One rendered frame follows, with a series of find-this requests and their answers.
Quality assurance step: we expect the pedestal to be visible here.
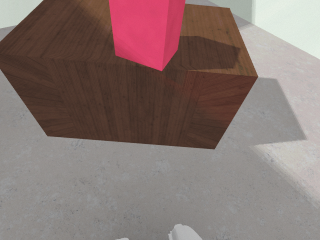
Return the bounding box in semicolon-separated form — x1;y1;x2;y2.
0;0;258;150

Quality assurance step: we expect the carton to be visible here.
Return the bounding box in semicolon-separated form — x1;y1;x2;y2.
109;0;186;71

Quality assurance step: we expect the robot right thigh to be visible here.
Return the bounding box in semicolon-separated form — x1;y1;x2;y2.
168;225;202;240

